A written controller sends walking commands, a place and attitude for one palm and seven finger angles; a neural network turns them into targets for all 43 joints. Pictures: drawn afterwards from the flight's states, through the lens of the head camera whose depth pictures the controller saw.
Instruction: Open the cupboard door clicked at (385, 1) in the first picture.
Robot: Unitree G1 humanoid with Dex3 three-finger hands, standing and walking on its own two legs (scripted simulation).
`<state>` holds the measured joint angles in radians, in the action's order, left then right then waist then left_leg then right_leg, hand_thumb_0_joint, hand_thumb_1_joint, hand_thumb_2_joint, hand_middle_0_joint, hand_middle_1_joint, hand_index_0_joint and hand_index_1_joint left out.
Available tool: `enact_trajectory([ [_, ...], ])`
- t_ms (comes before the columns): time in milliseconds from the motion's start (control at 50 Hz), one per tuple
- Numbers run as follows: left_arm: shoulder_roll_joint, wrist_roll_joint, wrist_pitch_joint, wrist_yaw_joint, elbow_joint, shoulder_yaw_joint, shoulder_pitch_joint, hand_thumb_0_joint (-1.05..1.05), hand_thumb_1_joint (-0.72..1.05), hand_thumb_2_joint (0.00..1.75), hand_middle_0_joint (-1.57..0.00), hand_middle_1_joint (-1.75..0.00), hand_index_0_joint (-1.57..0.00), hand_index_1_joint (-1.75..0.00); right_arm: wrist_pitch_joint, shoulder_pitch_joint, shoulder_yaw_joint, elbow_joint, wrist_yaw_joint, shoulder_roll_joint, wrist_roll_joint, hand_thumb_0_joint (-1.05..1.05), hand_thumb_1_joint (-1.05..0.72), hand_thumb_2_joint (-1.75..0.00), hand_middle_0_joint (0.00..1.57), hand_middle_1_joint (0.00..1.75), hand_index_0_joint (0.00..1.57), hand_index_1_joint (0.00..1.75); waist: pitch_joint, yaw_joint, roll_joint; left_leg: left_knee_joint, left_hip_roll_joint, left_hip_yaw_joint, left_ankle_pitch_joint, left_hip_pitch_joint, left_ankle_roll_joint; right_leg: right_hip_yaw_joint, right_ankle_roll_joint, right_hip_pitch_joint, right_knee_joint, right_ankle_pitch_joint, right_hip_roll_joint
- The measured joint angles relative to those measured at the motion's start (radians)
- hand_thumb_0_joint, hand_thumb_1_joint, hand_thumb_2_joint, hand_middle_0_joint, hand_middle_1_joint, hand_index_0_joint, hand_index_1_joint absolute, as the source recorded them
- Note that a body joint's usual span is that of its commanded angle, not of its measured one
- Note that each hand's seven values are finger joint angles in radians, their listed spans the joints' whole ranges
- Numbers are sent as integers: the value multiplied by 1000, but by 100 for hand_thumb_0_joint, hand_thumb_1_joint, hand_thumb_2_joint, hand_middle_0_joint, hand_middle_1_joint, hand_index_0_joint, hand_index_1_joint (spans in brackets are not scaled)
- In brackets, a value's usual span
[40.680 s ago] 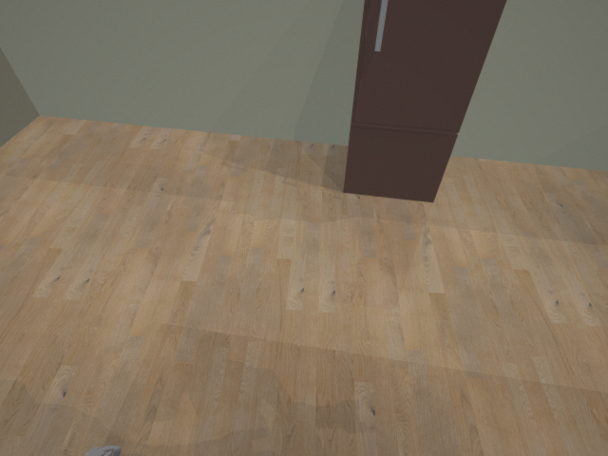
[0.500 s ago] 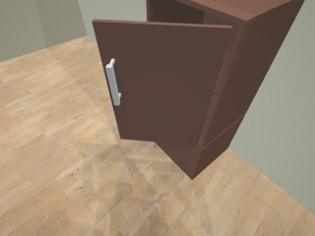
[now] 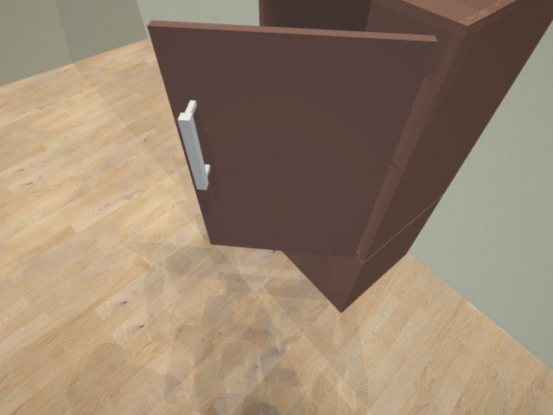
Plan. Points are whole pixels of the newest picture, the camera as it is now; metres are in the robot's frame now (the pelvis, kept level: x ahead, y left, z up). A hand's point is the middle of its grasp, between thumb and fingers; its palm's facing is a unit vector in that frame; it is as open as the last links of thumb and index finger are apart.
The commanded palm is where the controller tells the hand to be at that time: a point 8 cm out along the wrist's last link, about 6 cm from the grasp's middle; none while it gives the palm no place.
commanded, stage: come to a stop and stand still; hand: left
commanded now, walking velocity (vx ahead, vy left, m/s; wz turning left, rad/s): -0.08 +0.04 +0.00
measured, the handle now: (197, 147) +0.54 +0.17 +0.05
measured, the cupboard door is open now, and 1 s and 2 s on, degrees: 45 45 45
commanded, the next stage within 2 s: look again from close up in 0.70 s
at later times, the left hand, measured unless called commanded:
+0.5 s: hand out of the picture +0.02 +0.23 -0.15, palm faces +0.02 -0.96 -0.29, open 7.4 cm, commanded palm none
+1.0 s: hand out of the picture +0.01 +0.24 -0.15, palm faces -0.01 -0.95 -0.31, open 7.4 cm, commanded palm none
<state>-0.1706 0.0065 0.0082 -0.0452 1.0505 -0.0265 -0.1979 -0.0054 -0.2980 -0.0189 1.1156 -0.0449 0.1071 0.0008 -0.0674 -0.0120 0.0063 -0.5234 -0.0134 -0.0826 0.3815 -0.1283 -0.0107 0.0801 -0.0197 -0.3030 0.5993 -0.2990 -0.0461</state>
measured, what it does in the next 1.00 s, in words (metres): shifts its weight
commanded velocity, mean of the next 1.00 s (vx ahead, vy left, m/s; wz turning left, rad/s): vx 0.00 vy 0.00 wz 0.00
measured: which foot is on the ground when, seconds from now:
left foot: down 0.00-1.00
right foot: down 0.00-1.00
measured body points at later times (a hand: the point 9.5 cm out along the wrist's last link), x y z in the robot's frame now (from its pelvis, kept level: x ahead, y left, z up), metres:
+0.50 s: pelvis -0.05 +0.01 +0.00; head -0.06 +0.00 +0.45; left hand +0.01 +0.28 -0.13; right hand +0.03 -0.26 -0.13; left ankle -0.08 +0.10 -0.73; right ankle +0.00 -0.11 -0.73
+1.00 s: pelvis -0.05 +0.01 +0.01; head -0.05 +0.01 +0.46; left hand +0.01 +0.29 -0.12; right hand +0.00 -0.28 -0.13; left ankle -0.08 +0.10 -0.73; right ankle +0.00 -0.11 -0.73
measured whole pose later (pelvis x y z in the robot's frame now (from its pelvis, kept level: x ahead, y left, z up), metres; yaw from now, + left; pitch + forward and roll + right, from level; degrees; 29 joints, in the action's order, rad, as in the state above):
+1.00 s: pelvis -0.05 +0.01 +0.01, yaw +1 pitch -2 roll +0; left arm -0.30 0.01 0.01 -0.01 1.08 0.01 -0.17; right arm -0.01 -0.19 0.00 1.11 0.01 0.32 0.02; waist -0.02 -0.01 0.00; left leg -0.39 -0.03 -0.08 0.27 -0.10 -0.04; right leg 0.09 0.00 -0.24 0.41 -0.13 -0.05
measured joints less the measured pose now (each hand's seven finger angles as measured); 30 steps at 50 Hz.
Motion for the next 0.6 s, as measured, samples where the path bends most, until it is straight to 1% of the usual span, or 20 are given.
enact_trajectory([
  [120, 8, 4, -24, -1, -26, -4, 28, 0, 91, 90, -20, -30, -20, -30, 5, 62, -15, -30, -4, 33, 12, 1, -92, -90, 20, 30, 20, 30, 2, 13, 5, 5, 0, -16, 15, 3, -14, -15, 8, -14, 14, 3, 3],
  [160, 3, 6, -32, 0, -57, 13, 15, 0, 91, 90, -20, -30, -20, -30, 11, 69, -9, -63, 7, 48, 16, 1, -92, -90, 20, 30, 20, 30, 2, 7, 7, 4, 1, -15, 6, 0, -13, -14, 8, -12, 8, 12, 4],
  [260, -1, 5, -26, 3, -115, 17, -38, 0, 91, 90, -20, -30, -20, -30, 10, 68, -21, -151, 17, 84, 20, 1, -91, -90, 20, 30, 20, 30, 37, -5, -1, -61, 9, -4, 23, -43, -14, -1, 1, -32, 29, 15, 6],
  [320, -10, 6, -26, 12, -115, 18, -48, 0, 91, 90, -20, -30, -20, -30, 9, 77, -23, -174, 24, 103, 20, 1, -91, -90, 19, 30, 20, 30, 47, -5, -3, -69, 7, -5, 18, -46, -20, -2, 3, -30, 26, 25, 4],
  [460, -62, 7, -20, 29, -94, 13, -34, 0, 90, 90, -20, -30, -21, -30, 1, 96, -10, -171, 39, 151, 23, 1, -90, -90, 20, 30, 20, 30, 51, 12, -14, -22, 5, -9, -30, -29, -28, -5, 9, 0, -48, 91, 6],
  [600, -132, 8, -13, 36, -62, 3, -22, 0, 90, 90, -20, -30, -20, -30, 4, 101, -7, -140, 52, 202, 24, 1, -90, -90, 20, 30, 20, 30, 54, 16, -19, 39, -8, -7, -79, -19, -32, -3, 12, 13, -109, 137, -3],
])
